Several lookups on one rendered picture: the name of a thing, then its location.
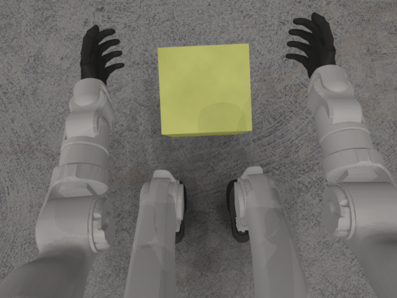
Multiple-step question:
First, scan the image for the carton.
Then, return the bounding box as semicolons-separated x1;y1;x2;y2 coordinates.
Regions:
158;43;252;137

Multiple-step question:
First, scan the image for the robot left shin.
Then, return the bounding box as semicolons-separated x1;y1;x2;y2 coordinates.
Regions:
140;170;181;232

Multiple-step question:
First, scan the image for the robot left hand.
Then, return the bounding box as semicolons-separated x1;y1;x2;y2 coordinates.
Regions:
80;25;125;87

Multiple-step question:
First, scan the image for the left robot upper arm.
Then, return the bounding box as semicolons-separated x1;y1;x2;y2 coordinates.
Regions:
0;195;116;298

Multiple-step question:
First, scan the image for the robot right hand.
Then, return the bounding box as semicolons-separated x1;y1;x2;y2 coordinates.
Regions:
285;12;336;79

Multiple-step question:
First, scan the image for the right robot forearm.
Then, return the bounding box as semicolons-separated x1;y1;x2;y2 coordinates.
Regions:
306;65;397;188

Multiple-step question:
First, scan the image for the left robot forearm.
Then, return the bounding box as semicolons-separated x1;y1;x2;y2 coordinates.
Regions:
35;78;115;251

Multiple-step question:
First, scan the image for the right robot upper arm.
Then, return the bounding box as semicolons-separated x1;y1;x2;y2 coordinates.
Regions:
321;182;397;298

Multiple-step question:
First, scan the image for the robot right foot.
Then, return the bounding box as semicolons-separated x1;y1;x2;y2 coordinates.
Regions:
226;179;249;243

